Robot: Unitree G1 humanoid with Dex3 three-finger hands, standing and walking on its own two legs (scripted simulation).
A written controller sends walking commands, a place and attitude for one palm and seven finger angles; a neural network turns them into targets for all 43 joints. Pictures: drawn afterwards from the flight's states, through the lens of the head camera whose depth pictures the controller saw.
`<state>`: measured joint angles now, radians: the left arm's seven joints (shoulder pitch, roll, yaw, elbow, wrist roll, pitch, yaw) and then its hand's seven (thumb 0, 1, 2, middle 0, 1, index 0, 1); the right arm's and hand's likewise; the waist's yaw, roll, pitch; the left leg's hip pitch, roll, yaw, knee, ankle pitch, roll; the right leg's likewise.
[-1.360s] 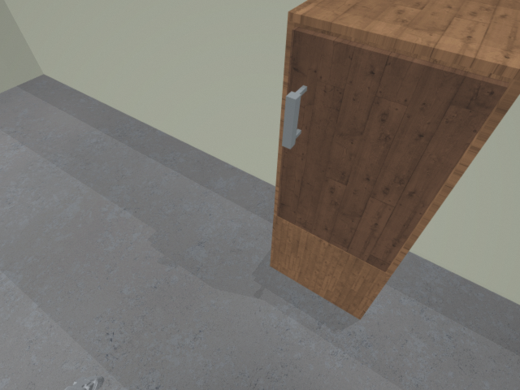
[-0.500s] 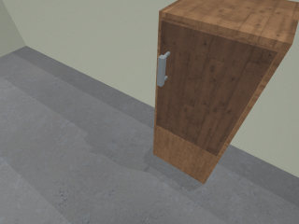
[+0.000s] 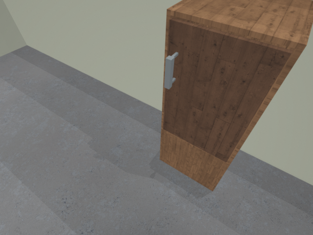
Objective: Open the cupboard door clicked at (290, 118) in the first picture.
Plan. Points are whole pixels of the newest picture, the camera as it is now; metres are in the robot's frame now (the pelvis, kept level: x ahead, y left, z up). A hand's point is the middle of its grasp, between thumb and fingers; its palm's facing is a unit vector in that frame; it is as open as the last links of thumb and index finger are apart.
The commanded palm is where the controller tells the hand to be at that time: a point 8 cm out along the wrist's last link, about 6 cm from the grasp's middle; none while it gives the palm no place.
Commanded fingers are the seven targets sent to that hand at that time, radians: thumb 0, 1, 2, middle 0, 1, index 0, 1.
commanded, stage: look at it before walking up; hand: left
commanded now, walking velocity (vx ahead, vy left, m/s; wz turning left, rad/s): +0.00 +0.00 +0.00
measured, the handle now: (171, 70) +0.67 -0.02 +0.05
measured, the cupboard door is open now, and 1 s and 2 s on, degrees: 0 0 0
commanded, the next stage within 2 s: turn to face it in 0.08 s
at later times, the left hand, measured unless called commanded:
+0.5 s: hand out of the picture +0.08 +0.21 -0.18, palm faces -0.12 -0.95 -0.28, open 7.4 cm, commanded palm none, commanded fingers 0.00 0.90 0.90 -0.20 -0.30 -0.20 -0.30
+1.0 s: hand out of the picture +0.10 +0.17 -0.17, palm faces -0.27 -0.93 -0.24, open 7.4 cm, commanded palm none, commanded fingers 0.00 0.90 0.90 -0.20 -0.30 -0.20 -0.30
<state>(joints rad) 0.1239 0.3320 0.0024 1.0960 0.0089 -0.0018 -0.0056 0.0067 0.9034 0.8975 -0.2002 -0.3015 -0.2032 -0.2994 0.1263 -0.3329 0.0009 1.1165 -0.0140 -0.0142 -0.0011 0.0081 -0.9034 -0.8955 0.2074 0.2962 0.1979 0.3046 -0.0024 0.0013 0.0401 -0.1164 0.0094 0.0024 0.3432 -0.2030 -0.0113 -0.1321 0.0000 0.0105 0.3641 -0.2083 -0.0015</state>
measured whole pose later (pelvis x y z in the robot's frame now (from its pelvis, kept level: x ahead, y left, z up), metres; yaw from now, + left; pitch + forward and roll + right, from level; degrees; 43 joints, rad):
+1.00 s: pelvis -0.01 +0.00 -0.01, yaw -21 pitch +2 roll +1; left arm 0.26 0.20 0.07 0.93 0.03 0.04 0.00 0.01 0.90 0.90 -0.20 -0.30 -0.20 -0.30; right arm 0.14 -0.23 -0.05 0.94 -0.01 0.03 -0.03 0.01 -0.91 -0.90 0.20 0.30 0.19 0.30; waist 0.04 -0.01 0.04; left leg -0.37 0.03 -0.01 0.77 -0.40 -0.05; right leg -0.30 0.10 0.16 0.46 -0.19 -0.05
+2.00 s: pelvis +0.01 +0.05 -0.01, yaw -28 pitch -2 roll -1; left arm 0.24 0.29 0.02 0.98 0.02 0.01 0.01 0.01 0.91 0.90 -0.20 -0.30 -0.20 -0.30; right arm 0.18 -0.28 -0.03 0.97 -0.03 -0.02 -0.02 0.01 -0.90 -0.90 0.21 0.30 0.20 0.30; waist 0.00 0.00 -0.01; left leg -0.22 0.01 0.06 0.57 -0.31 0.03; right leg -0.19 -0.05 -0.02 0.53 -0.30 0.05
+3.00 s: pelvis -0.02 +0.05 -0.01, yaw -28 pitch -2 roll +0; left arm 0.33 0.12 -0.01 1.11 0.01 0.00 0.04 0.00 0.91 0.90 -0.20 -0.30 -0.20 -0.30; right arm 0.30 -0.12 -0.01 1.15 -0.01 0.00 -0.01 0.01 -0.91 -0.90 0.20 0.30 0.19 0.30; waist -0.01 -0.01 0.02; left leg -0.21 0.02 0.06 0.44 -0.20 0.01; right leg -0.19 -0.04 -0.03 0.42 -0.20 0.03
